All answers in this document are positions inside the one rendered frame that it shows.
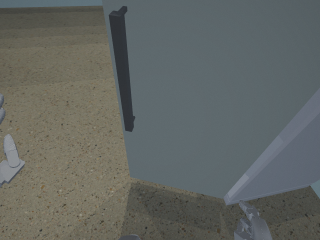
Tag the right robot hand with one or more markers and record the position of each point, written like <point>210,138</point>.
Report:
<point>257,228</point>

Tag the fridge door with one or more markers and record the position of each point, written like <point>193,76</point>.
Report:
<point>213,83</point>

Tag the handle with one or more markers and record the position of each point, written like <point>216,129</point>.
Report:
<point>119,40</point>

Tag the left robot hand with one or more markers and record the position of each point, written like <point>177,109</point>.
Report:
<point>9,169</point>

